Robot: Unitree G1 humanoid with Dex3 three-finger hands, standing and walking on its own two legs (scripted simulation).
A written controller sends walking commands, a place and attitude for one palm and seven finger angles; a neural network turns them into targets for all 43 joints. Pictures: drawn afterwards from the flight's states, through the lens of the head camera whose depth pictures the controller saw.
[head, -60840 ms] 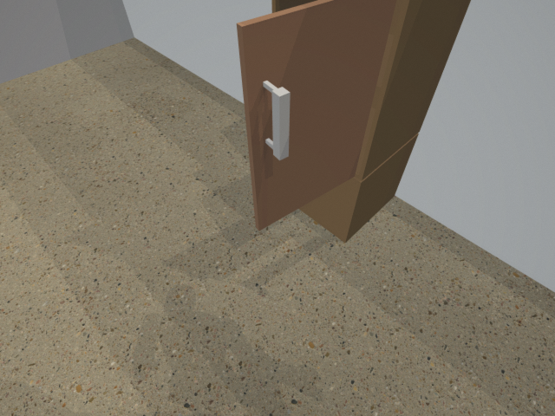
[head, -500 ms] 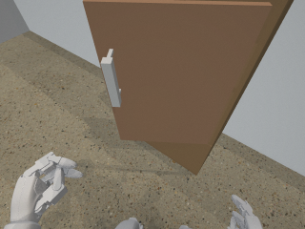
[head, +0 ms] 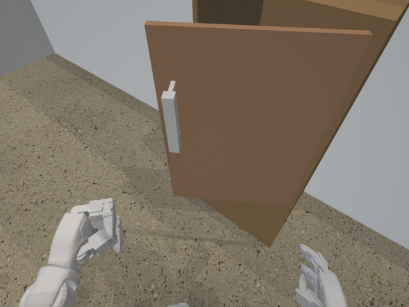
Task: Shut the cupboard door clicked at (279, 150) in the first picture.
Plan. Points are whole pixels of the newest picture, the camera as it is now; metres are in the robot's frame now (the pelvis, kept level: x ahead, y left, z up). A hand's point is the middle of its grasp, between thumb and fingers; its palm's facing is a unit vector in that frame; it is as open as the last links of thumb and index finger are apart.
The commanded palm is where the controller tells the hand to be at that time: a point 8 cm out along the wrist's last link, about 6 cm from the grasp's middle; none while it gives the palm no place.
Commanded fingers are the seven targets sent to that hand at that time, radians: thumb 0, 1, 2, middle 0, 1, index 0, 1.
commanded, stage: raise the hand and make a fist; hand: left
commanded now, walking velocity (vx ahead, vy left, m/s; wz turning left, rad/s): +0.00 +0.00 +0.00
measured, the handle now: (173, 118) +0.49 +0.12 +0.10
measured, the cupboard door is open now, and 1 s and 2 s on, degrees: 33 33 33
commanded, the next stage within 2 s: bring the fist close to the handle in 0.52 s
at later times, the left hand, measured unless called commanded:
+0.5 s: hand (111, 218) +0.23 +0.18 +0.11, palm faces +0.06 -1.00 -0.05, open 3.1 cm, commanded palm +0.20 +0.22 +0.10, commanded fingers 0.00 0.90 0.90 -1.30 -1.50 -1.30 -1.50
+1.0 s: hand (150, 193) +0.29 +0.13 +0.10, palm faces -0.05 -1.00 -0.03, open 3.1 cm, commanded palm +0.27 +0.19 +0.10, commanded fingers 0.00 0.90 0.90 -1.30 -1.50 -1.30 -1.50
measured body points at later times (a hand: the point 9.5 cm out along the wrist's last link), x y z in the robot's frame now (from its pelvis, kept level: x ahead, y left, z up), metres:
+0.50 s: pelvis +0.00 -0.02 +0.01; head +0.02 -0.02 +0.46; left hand +0.22 +0.23 +0.12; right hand +0.18 -0.25 -0.06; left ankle +0.03 +0.07 -0.69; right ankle +0.01 -0.11 -0.69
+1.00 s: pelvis +0.01 -0.03 +0.01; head +0.03 -0.04 +0.46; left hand +0.29 +0.18 +0.10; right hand +0.17 -0.26 -0.07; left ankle +0.03 +0.07 -0.69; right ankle +0.01 -0.11 -0.69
